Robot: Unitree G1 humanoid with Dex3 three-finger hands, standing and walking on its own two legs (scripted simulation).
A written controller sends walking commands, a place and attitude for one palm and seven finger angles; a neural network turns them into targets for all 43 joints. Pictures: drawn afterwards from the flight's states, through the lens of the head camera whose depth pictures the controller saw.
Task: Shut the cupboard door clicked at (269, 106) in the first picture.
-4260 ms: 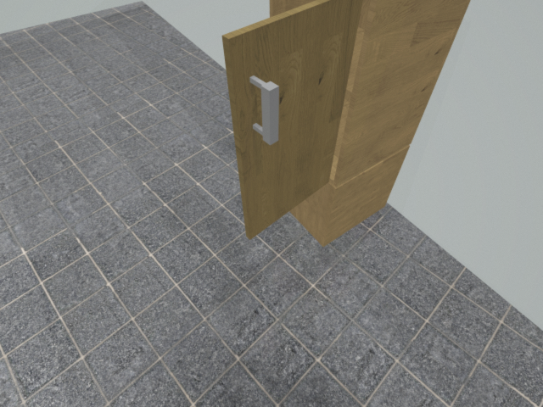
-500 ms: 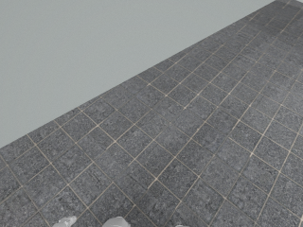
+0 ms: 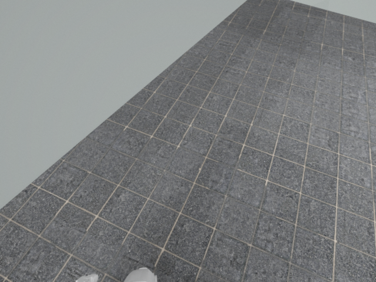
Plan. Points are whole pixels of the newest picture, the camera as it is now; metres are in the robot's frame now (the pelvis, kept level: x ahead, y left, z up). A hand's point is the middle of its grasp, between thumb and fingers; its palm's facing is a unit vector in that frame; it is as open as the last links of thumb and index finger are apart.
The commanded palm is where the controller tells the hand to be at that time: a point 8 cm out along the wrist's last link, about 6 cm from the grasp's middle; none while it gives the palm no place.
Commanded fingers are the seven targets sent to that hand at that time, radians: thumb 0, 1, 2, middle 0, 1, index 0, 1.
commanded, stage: walk around to get in front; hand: left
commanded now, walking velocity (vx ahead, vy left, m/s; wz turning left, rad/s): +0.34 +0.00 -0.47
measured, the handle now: out of the picture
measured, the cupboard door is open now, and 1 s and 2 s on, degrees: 97 97 97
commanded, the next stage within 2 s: walk to a spot facing it in 0.88 s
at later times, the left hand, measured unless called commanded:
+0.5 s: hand (156, 190) +0.37 +0.11 -0.16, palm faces -0.25 -0.95 -0.20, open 7.4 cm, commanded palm none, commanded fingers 0.00 0.90 0.90 -0.20 -0.30 -0.20 -0.30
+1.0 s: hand (185, 141) +0.57 +0.03 -0.17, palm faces -0.37 -0.91 -0.19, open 7.4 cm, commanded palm none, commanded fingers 0.00 0.90 0.90 -0.20 -0.30 -0.20 -0.30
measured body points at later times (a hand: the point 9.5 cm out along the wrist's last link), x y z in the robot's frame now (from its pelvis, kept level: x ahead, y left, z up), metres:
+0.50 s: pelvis +0.19 -0.04 -0.01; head +0.23 -0.05 +0.44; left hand +0.39 +0.16 -0.14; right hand +0.08 -0.27 -0.16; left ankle +0.15 +0.11 -0.67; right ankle +0.21 -0.15 -0.73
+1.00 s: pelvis +0.40 -0.11 -0.01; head +0.43 -0.13 +0.44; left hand +0.58 +0.08 -0.15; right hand +0.26 -0.30 -0.16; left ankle +0.37 +0.06 -0.73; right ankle +0.43 -0.24 -0.74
